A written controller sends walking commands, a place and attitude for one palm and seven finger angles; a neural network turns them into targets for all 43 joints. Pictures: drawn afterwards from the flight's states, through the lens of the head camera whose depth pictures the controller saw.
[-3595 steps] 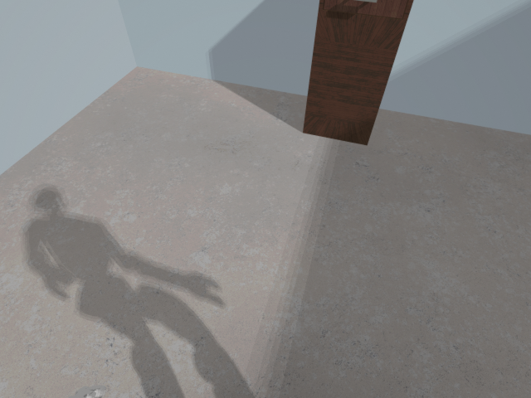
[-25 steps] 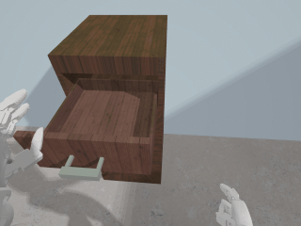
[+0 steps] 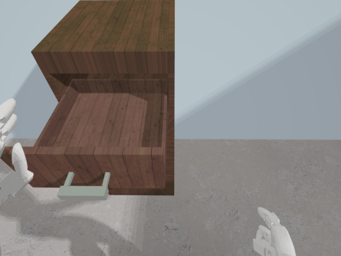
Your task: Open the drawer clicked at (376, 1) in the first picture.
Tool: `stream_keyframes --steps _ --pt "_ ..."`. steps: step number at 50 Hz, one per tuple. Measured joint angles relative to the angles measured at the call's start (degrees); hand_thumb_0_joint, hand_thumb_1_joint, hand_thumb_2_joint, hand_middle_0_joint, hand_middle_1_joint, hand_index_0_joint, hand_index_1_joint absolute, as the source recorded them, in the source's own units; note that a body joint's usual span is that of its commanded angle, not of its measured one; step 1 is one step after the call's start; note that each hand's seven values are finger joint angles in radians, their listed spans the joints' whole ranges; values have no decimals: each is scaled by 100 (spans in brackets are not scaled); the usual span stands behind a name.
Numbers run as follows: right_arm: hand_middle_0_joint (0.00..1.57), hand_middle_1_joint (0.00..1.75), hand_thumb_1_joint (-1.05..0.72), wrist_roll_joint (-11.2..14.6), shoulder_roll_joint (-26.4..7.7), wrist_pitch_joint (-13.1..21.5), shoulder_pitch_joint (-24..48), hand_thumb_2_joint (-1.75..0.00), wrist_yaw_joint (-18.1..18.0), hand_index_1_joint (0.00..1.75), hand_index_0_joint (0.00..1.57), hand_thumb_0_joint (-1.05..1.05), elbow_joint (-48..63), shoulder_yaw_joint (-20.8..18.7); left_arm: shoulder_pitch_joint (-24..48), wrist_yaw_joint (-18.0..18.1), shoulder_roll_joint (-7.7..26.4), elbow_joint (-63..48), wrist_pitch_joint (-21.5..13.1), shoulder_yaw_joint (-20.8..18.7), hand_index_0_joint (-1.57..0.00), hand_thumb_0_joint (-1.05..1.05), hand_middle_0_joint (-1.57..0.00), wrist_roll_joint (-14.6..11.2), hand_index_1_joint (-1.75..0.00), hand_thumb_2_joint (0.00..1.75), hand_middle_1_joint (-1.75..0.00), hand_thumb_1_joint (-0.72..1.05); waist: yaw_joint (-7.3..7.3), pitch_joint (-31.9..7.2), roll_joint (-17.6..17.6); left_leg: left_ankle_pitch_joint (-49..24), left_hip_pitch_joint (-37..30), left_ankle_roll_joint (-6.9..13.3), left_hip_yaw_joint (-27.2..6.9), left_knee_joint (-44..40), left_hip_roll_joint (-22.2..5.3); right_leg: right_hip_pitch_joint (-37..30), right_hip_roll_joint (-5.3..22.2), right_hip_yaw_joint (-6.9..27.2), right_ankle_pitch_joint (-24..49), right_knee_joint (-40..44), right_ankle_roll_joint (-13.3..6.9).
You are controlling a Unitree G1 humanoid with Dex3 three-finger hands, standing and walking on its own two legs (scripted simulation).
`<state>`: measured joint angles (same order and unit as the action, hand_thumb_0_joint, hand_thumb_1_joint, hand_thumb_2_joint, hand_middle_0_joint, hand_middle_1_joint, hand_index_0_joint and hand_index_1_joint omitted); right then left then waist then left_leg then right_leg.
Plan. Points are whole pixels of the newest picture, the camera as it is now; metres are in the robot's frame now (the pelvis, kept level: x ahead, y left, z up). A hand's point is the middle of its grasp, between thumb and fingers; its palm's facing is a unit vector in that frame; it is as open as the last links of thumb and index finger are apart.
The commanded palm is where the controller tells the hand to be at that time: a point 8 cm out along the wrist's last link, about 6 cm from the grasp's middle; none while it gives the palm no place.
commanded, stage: step back with the hand held close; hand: left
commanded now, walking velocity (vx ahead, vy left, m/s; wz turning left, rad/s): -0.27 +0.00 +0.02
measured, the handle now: (86, 184) +0.26 +0.23 +0.03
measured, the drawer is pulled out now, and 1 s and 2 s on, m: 0.30 0.30 0.30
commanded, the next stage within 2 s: stop stepping back and stand still in 0.86 s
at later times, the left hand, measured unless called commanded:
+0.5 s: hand out of the picture +0.11 +0.25 +0.21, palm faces +0.50 -0.78 -0.38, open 7.4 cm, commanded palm +0.05 +0.30 +0.22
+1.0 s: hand out of the picture +0.01 +0.23 +0.20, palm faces +0.38 -0.80 -0.46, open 7.4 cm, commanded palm -0.07 +0.29 +0.22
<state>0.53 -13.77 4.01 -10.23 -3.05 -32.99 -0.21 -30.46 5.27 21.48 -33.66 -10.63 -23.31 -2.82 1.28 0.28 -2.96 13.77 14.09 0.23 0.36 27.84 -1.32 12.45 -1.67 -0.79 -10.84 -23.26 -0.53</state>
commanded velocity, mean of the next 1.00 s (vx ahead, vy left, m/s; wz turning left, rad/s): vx -0.29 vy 0.00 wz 0.03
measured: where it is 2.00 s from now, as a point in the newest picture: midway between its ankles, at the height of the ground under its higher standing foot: outside the picture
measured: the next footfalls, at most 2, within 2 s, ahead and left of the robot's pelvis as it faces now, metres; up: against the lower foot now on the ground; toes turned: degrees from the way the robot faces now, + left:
right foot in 0.72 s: -0.10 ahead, -0.11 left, +0.00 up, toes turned -3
left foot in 1.00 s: -0.21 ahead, +0.12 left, +0.00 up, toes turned +3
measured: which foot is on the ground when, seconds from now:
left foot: down 0.00-0.72, up 0.74-0.98, down 1.00-1.00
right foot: down 0.00-0.52, up 0.54-0.70, down 0.72-1.00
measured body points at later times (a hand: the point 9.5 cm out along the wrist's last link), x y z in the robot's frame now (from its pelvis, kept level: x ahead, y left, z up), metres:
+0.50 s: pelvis -0.08 +0.01 -0.02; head -0.08 +0.02 +0.43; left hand +0.08 +0.29 +0.23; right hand +0.08 -0.22 -0.10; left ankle -0.01 +0.12 -0.74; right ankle +0.02 -0.11 -0.74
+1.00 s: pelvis -0.20 +0.01 -0.01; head -0.18 +0.03 +0.44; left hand -0.02 +0.28 +0.23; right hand -0.03 -0.25 -0.07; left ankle -0.19 +0.12 -0.75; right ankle -0.14 -0.10 -0.74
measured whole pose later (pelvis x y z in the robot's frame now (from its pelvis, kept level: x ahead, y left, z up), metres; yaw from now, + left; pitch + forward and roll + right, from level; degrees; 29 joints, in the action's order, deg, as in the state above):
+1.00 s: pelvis -0.20 +0.01 -0.01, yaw +0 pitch +2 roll -1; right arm 0.0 -13.1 5.0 -11.6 -3.8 -32.9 -0.6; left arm -31.1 8.2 25.7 -39.9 -13.5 -25.9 -1.8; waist -1.8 -0.4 2.1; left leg 13.8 17.8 0.1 0.7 30.6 -1.6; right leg 21.7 -0.3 -3.7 -9.4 -29.1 -1.0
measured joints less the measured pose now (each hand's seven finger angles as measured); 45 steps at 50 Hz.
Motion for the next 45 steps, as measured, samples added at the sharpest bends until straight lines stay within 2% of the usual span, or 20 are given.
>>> stream_keyframes --steps 6,11,15,18,22,23,25,27,29,31,33,36,37,38,40,42,43,45 --pt "20 30 -91 11 10 -135 -54 -90 -46 30 20 1 212 -132 -367 40 333 -370 -12 -126 -21 2 -22 21 -31 90 -30 89 -123 80 240 -84 215 103 156 66 125 361 129 147 -10 -308 109" --pt "20 30 -91 -110 136 -79 -151 -90 -93 30 20 1 345 -99 -412 207 489 -590 -82 -326 -21 2 -22 75 -31 90 -30 89 -166 109 419 -125 467 156 187 278 217 687 223 175 -57 -693 141" --pt "20 30 -91 -215 253 99 -231 -90 -121 30 20 1 311 -46 -248 345 360 -589 -151 -381 -21 2 -22 162 -31 90 -30 89 -164 99 440 -81 744 166 143 636 246 986 225 167 -285 -1167 93" --pt "21 30 -90 -243 288 198 -299 -90 -135 30 20 1 210 6 -105 438 172 -577 -193 -356 -21 2 -22 201 -31 90 -30 89 -158 57 342 16 966 134 58 981 208 1106 180 100 -150 -1324 75" --pt "21 30 -90 -260 252 139 -363 -90 -117 30 20 1 -40 38 24 516 -70 -602 -240 -221 -21 2 -22 255 -31 90 -30 89 -153 -52 284 840 1159 19 -86 1471 242 1174 166 47 -106 -1308 58" --pt "21 30 -90 -249 235 110 -375 -90 -110 30 20 1 -102 41 64 516 -86 -617 -235 -194 -21 2 -22 256 -31 90 -30 89 -167 -63 302 832 1077 19 -97 1411 247 1172 179 44 -73 -1302 69" --pt "21 30 -90 -186 216 88 -398 -90 -102 30 20 1 -164 50 175 478 -34 -571 -263 -193 -21 2 -22 220 -31 90 -30 88 -191 -33 384 190 976 77 -25 1131 259 1165 239 57 -19 -1310 105" --pt "21 30 -90 -182 199 133 -417 -90 -115 30 20 1 -135 48 211 471 30 -474 -306 -273 -21 2 -22 199 -31 90 -30 88 -180 -26 340 -227 982 148 32 1032 181 1312 143 120 -608 -1661 104" --pt "21 30 -90 -269 277 250 -434 -90 -138 30 20 1 -132 17 190 527 77 -365 -315 -358 -21 2 -22 208 -31 90 -30 88 -234 -47 268 -247 1008 164 1 940 92 1498 -83 232 -1271 -2603 89" --pt "21 30 -90 -281 351 356 -460 -90 -111 30 20 1 -146 12 147 573 101 -293 -261 -385 -21 2 -22 180 -31 90 -30 89 -264 -79 215 -364 1022 139 -37 772 13 1452 -216 198 -1544 -3129 99" --pt "21 30 -90 -243 386 422 -454 -90 -53 30 20 1 -191 40 73 576 90 -283 -183 -362 -21 2 -21 118 -31 90 -30 89 -251 -127 181 -540 1049 86 -35 586 -61 1137 -212 50 -1681 -2839 95" --pt "21 30 -90 -165 399 437 -387 -90 55 30 20 1 -193 122 -31 474 157 -391 -102 -356 -21 2 -21 28 -31 90 -30 89 -176 -186 262 -697 1213 5 82 491 -89 323 -23 -135 -1198 -1285 -8" --pt "21 30 -90 -139 378 414 -297 -90 81 30 20 1 -214 134 -10 425 157 -426 -126 -332 -21 2 -21 30 -31 90 -30 89 -131 -141 250 -493 1342 -45 96 646 -123 317 -27 -148 -750 -1040 -77" --pt "21 30 -90 -114 348 376 -209 -90 94 30 20 1 -278 126 49 370 144 -431 -156 -251 -21 2 -21 33 -31 90 -30 89 -118 -65 211 -21 1461 -107 18 988 -107 370 -61 -169 -598 -1050 -134" --pt "21 30 -90 -63 322 284 -146 -90 114 30 20 1 -397 83 103 286 182 -418 -196 -98 -21 2 -21 50 -31 90 -30 89 -126 -41 288 645 1728 -178 -104 2104 95 429 3 -184 -515 -994 -183" --pt "21 30 -90 -38 324 171 -150 -90 97 30 20 1 -396 69 21 228 228 -436 -214 -91 -21 2 -22 72 -31 90 -30 89 -143 -85 461 905 1757 -244 -31 2816 221 459 109 -130 -396 -830 -180" --pt "21 30 -91 -34 329 127 -157 -90 65 30 20 1 -359 72 -33 225 252 -443 -231 -120 -21 2 -22 87 -31 90 -30 88 -156 -101 548 1002 1651 -253 44 2856 230 470 153 -97 -309 -734 -174" --pt "21 30 -91 -41 312 79 -173 -90 -8 30 20 1 -247 79 -104 252 300 -459 -248 -185 -21 2 -22 119 -31 90 -30 88 -181 -125 674 1134 1293 -217 163 2418 201 527 211 -53 -126 -568 -164"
